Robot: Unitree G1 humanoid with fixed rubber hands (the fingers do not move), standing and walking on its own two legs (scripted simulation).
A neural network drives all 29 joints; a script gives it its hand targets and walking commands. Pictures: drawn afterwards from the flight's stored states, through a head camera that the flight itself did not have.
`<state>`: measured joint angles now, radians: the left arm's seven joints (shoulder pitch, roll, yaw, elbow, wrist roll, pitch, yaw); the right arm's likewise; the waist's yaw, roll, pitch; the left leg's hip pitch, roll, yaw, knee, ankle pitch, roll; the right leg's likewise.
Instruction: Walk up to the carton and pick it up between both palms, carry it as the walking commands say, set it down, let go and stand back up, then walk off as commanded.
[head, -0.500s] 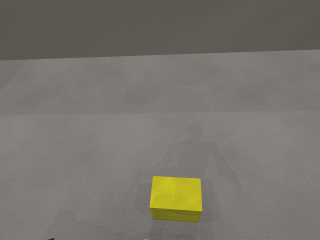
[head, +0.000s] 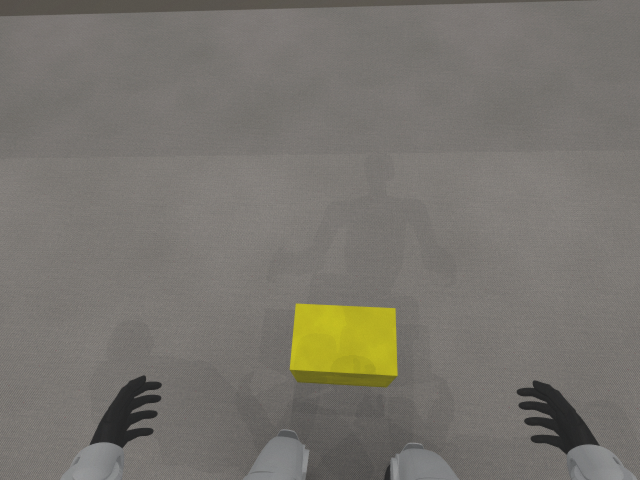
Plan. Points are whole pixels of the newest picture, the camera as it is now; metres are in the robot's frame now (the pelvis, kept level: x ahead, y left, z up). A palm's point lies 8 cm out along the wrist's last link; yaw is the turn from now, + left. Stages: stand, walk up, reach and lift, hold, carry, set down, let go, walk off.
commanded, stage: reach and lift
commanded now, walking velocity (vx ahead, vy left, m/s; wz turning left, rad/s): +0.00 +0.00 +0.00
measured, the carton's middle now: (343, 347) +0.40 -0.01 -0.63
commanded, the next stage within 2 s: none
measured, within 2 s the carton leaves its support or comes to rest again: neither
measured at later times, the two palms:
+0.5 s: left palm (178, 353) +0.29 +0.25 -0.13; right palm (536, 371) +0.26 -0.27 -0.14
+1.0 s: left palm (222, 282) +0.42 +0.21 -0.17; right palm (491, 297) +0.39 -0.25 -0.19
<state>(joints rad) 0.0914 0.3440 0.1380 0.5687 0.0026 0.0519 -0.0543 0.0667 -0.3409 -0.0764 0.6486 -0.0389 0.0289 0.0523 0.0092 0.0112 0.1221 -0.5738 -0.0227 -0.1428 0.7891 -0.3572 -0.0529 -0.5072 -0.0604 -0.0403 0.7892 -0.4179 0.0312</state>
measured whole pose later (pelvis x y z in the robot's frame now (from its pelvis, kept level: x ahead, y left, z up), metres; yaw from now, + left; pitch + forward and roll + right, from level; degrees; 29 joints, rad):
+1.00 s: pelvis -0.06 +0.00 -0.07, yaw -2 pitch +38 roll -1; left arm -0.90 0.33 0.21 0.76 0.00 0.09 0.00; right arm -0.89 -0.34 -0.20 0.83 0.04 0.07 0.01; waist 0.00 0.01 0.05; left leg -1.39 -0.02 -0.14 1.02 -0.29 -0.08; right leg -1.35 -0.04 -0.02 1.06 -0.37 0.02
